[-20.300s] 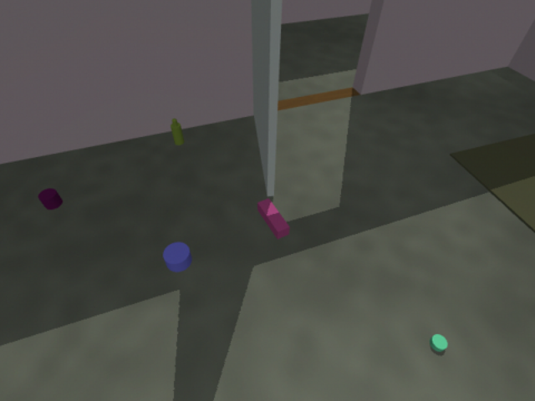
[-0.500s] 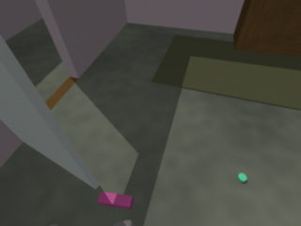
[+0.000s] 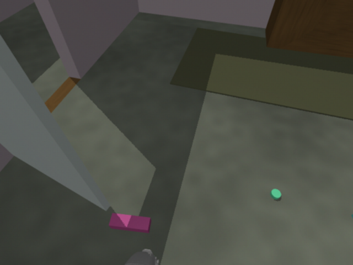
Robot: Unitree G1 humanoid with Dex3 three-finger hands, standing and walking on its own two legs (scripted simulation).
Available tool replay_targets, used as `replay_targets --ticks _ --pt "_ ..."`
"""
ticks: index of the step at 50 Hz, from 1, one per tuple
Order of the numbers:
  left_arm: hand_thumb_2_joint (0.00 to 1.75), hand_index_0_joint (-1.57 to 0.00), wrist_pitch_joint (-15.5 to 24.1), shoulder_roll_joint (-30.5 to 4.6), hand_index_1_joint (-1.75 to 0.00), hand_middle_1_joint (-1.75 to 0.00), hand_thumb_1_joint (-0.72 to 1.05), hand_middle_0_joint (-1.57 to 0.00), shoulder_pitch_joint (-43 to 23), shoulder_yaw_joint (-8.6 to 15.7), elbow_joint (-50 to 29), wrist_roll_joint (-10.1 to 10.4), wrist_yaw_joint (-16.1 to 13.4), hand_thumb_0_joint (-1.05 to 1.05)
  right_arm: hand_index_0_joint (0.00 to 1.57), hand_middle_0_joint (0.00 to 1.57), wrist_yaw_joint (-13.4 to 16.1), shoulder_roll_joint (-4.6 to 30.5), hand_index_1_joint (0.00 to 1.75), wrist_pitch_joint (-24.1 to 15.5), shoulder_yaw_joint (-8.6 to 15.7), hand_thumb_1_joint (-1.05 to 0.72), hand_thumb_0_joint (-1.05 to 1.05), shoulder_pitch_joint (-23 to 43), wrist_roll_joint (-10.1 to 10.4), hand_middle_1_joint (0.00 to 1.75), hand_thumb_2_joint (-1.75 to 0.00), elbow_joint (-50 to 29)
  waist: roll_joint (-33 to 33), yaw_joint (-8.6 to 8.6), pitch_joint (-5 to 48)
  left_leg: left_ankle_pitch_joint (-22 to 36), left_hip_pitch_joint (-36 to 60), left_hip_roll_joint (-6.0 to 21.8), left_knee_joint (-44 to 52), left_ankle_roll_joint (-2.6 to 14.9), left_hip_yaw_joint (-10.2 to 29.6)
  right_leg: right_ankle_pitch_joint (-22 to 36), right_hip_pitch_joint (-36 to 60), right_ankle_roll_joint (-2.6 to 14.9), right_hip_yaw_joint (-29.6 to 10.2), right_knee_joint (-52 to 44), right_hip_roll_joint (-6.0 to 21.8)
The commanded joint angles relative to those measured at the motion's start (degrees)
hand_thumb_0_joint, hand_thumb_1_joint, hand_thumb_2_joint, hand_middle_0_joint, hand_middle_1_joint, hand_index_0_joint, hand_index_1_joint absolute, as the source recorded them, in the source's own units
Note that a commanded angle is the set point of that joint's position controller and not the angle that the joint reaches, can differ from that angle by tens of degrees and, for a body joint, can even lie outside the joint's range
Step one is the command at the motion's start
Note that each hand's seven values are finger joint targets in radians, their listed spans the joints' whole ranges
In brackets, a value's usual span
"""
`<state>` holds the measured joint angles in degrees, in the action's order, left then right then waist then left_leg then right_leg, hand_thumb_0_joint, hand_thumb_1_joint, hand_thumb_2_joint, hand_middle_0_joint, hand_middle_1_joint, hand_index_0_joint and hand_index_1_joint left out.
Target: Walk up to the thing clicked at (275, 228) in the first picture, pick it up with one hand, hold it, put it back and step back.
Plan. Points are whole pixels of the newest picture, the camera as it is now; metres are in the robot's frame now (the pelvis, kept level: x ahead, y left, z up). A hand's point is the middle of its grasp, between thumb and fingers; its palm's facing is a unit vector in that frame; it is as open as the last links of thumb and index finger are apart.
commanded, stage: walk up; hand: left
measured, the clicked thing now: (130, 223) +0.40 +0.27 -0.72
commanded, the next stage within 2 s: none
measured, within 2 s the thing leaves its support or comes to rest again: neither
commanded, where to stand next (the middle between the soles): +0.03 +0.00 m, yaw +4 degrees
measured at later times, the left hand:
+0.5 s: hand out of the picture +0.11 +0.27 -0.13, palm faces +0.03 -0.94 -0.34, open 7.3 cm
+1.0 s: hand out of the picture +0.10 +0.27 -0.13, palm faces +0.04 -0.94 -0.34, open 7.3 cm
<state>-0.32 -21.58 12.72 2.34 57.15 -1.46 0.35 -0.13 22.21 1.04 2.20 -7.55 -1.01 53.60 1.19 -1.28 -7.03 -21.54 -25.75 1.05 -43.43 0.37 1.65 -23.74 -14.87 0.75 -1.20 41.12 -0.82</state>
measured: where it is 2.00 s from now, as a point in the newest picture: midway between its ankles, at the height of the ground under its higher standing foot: outside the picture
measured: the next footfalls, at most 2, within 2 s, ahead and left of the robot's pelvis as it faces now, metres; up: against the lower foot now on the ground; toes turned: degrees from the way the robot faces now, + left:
left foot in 1.50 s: +0.01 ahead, +0.13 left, +0.00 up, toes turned +5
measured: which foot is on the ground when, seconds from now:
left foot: down 0.00-1.00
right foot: down 0.00-1.00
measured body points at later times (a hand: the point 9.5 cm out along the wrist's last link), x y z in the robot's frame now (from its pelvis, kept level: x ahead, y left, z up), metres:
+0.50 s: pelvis +0.02 +0.01 +0.03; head +0.03 +0.01 +0.48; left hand +0.11 +0.32 -0.10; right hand +0.12 -0.29 -0.10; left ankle +0.08 +0.13 -0.72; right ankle -0.01 -0.12 -0.72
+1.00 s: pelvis +0.04 +0.01 +0.03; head +0.05 +0.01 +0.48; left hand +0.09 +0.32 -0.10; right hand +0.14 -0.28 -0.10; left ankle +0.08 +0.13 -0.72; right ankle -0.01 -0.12 -0.72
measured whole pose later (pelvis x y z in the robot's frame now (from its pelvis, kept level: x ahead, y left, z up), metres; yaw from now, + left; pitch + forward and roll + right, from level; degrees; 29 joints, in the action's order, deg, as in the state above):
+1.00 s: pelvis +0.04 +0.01 +0.03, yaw +3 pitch -1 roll -1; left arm 0.0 -20.1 5.3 1.3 66.1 -0.3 0.5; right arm -0.5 19.6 -0.4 0.7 -3.8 -0.5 65.2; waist 0.7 0.0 -3.1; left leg -6.9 -13.4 -0.4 -21.7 -0.4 3.3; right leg -15.2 -2.1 -1.1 1.1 18.7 0.9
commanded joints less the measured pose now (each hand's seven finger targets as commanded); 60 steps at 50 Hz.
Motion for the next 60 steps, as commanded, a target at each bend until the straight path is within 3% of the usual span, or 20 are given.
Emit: replay_targets --ticks 1,2,3,4,5,8,11,18,32,46,48,49,50,52,54,55,57,58,59,60 --pt "0.9 -0.2 3.3 -13.3 -0.3 -0.3 0.9 -0.2 -8.2 2.3 -5.1 0.4 -1.2 0.0 0.2 0.2 -0.1 9.4 0.3 -2.8 2.0 -0.9 0.0 -1.0 1.0 0.3 -0.9 -0.4 -6.7 3.73 5.9 12.9 16.1 0.7 11.5 1.19 1.1 14.9 -7.2 4.34 -8.6 -14.7 9.7" --pt "0.9 -0.2 3.3 -12.4 -0.3 -0.3 0.9 -0.2 -6.5 1.9 -4.8 0.5 -0.9 0.0 0.2 0.2 0.0 10.3 0.3 -3.3 2.1 -0.9 0.0 -1.3 0.5 0.3 -0.9 -0.3 -6.2 3.08 9.1 18.3 18.7 2.8 13.0 2.5 4.1 18.2 -5.2 3.01 -6.7 -12.4 8.2" --pt "0.9 -0.2 3.0 -11.7 -0.3 -0.3 0.9 -0.2 -3.7 1.7 -4.0 0.9 -0.7 0.0 0.2 0.2 0.0 11.5 0.3 -3.5 2.0 -0.9 0.0 1.7 0.4 0.3 -0.9 -0.9 -3.7 1.01 10.1 15.4 18.2 5.1 14.6 3.43 8.7 11.9 -4.6 1.64 -5.6 -13.3 6.1" --pt "0.9 -0.2 2.8 -11.8 -0.3 -0.3 0.9 -0.2 -2.8 1.6 -3.0 0.9 -0.7 0.0 0.2 0.2 -0.3 11.9 0.3 -3.5 1.9 -0.9 0.0 3.1 0.6 0.3 -0.9 -0.7 -4.0 0.41 10.1 7.9 15.2 6.0 15.4 4.24 9.8 1.9 -2.4 1.66 -5.7 -16.0 5.9" --pt "0.9 -0.2 2.6 -12.2 -0.3 -0.3 0.9 -0.2 -4.4 1.5 -2.7 0.7 -0.7 0.0 0.2 0.2 -0.5 11.8 0.3 -3.2 1.8 -0.9 0.0 3.4 0.6 0.3 -0.9 0.0 -4.1 0.97 8.1 3.2 12.9 5.0 16.6 3.48 9.1 -2.8 -1.7 2.19 -6.4 -17.9 6.3" --pt "0.9 -0.2 2.4 -12.3 -0.3 -0.3 0.9 -0.2 -6.4 1.5 -2.1 0.8 -0.6 0.0 0.2 0.2 -0.7 12.1 0.3 -2.9 1.4 -0.9 0.0 3.1 0.4 0.3 -0.9 2.1 -1.6 1.71 3.7 -3.2 11.2 4.0 20.6 2.21 9.0 -6.4 -3.8 2.76 -6.5 -19.8 6.3" --pt "0.9 -0.2 2.5 -11.3 -0.3 -0.3 0.9 -0.2 -4.8 1.2 -0.1 1.1 -0.5 0.0 0.2 0.2 -0.8 11.5 0.3 -3.3 0.6 -0.9 0.0 3.6 0.3 0.3 -0.9 3.4 0.4 0.7 4.8 -2.1 10.1 5.3 23.5 2.42 10.8 -0.4 1.0 2.46 -4.3 -19.9 5.1" --pt "0.9 -0.2 2.6 -11.4 -0.3 -0.3 0.9 -0.2 -7.4 1.0 2.5 1.2 -0.6 0.0 0.2 0.2 -0.3 10.7 0.3 -3.6 0.1 -0.9 0.0 3.5 0.8 0.3 -0.9 6.1 0.1 1.16 8.3 13.6 13.4 5.6 22.8 1.55 8.6 10.2 6.9 1.71 -3.4 -23.1 6.2" --pt "0.9 -0.2 2.3 -11.1 -0.3 -0.3 0.9 -0.2 -10.6 0.9 4.8 1.3 -0.9 0.0 0.2 0.2 0.3 9.8 0.3 -3.3 0.5 -0.9 0.0 5.2 0.8 0.3 -0.9 8.0 -1.0 1.64 11.2 29.4 19.1 5.6 21.8 1.29 6.0 19.6 10.4 0.32 -1.3 -25.2 7.5" --pt "0.9 -0.2 2.0 -10.6 -0.3 -0.3 0.9 -0.2 -9.7 0.8 5.9 0.9 -0.8 0.0 0.2 0.2 0.2 9.8 0.3 -2.8 0.4 -0.9 0.0 7.0 0.7 0.3 -0.9 8.2 -0.1 1.52 8.9 19.6 18.0 5.1 25.2 1.1 7.4 13.1 9.5 0.14 -1.1 -27.1 7.0" --pt "0.9 -0.2 2.1 -10.8 -0.3 -0.3 0.9 -0.2 -9.5 1.0 5.9 0.8 -0.9 0.0 0.2 0.2 0.2 9.3 0.3 -2.8 0.3 -0.9 0.0 6.8 0.7 0.3 -0.9 8.3 -1.0 1.46 9.7 22.2 18.9 5.0 24.2 1.06 6.8 14.9 10.0 0.05 -1.3 -27.2 7.2" --pt "0.9 -0.2 0.8 -13.8 -0.3 -0.3 0.9 -0.2 -10.7 2.1 5.0 1.7 -1.4 0.0 0.2 0.2 0.4 13.0 0.3 -1.8 1.5 -0.9 0.0 7.4 1.0 0.3 -0.9 7.9 -0.6 2.15 3.3 41.6 15.2 5.3 18.7 1.25 6.9 28.9 5.9 0.1 -0.9 -19.8 7.2" --pt "0.9 -0.2 0.4 -12.8 -0.3 -0.3 0.9 -0.2 -9.8 2.1 3.6 2.2 -1.7 0.0 0.2 0.2 0.7 12.4 0.3 -1.4 1.6 -0.9 0.0 5.7 1.5 0.3 -0.9 7.3 -0.4 2.1 6.4 48.7 17.0 5.9 17.3 1.88 6.5 31.9 6.7 -0.05 0.6 -17.4 6.6" --pt "0.9 -0.2 -0.3 -11.7 -0.3 -0.3 0.9 -0.2 -8.4 2.1 2.1 2.5 -1.9 0.0 0.2 0.2 0.8 13.2 0.3 -0.8 2.6 -0.9 0.0 4.5 1.9 0.3 -0.9 6.3 1.6 2.52 12.7 52.4 19.8 7.4 16.8 4.34 7.4 29.3 7.6 -0.01 2.2 -11.9 4.1" --pt "0.9 -0.2 -1.4 -10.3 -0.3 -0.3 0.9 -0.2 -7.2 2.1 0.3 2.4 -1.8 0.0 0.2 0.2 1.0 14.2 0.3 0.1 3.6 -0.9 0.0 4.6 1.6 0.3 -0.9 4.2 5.8 2.26 15.8 47.6 18.5 10.7 19.5 7.52 11.9 18.8 6.9 0.66 2.9 -3.7 0.9" --pt "0.9 -0.2 -1.8 -9.9 -0.3 -0.3 0.9 -0.2 -5.7 2.3 -0.2 2.1 -1.6 0.0 0.2 0.2 1.1 14.7 0.3 0.5 3.9 -0.9 0.0 5.5 1.4 0.3 -0.9 2.7 7.6 1.95 16.9 43.5 16.8 12.6 20.3 9.52 14.2 10.1 6.9 0.81 2.4 0.5 0.0" --pt "0.9 -0.2 -2.6 -9.4 -0.3 -0.3 0.9 -0.2 -1.4 2.8 -0.5 1.7 -1.6 0.0 0.2 0.2 1.4 14.9 0.3 1.2 4.3 -0.9 0.0 8.6 0.7 0.3 -0.9 -0.1 10.1 0.03 16.8 33.8 10.0 14.8 20.4 11.99 16.2 -4.8 6.9 2.26 0.7 6.2 -0.1" --pt "0.9 -0.2 -2.7 -9.1 -0.3 -0.3 0.9 -0.2 0.9 3.1 -0.4 1.6 -1.5 0.0 0.2 0.2 1.5 14.4 0.3 1.6 4.4 -0.9 0.0 10.4 0.3 0.3 -0.9 -1.4 9.1 -1.28 15.6 30.2 7.1 13.8 18.0 11.59 15.0 -4.2 7.1 3.03 0.2 3.7 0.8" --pt "0.9 -0.2 -2.5 -9.3 -0.3 -0.3 0.9 -0.2 2.3 3.5 0.0 1.4 -1.6 0.0 0.2 0.2 1.4 13.1 0.3 2.1 4.3 -0.9 0.0 11.3 0.0 0.3 -0.9 -2.1 6.2 -2.09 14.0 26.2 5.0 10.8 13.8 9.83 13.3 0.2 6.9 3.72 -0.3 -1.6 2.0" --pt "0.9 -0.2 -2.0 -10.7 -0.3 -0.3 0.9 -0.2 2.4 3.9 -1.0 0.7 -1.7 0.0 0.2 0.2 1.3 11.1 0.3 2.2 3.8 -0.9 0.0 11.8 0.2 0.3 -0.9 -2.8 -0.5 -3.36 10.7 19.8 4.4 4.1 6.3 5.71 10.1 7.0 2.6 5.08 -5.8 -13.8 7.2"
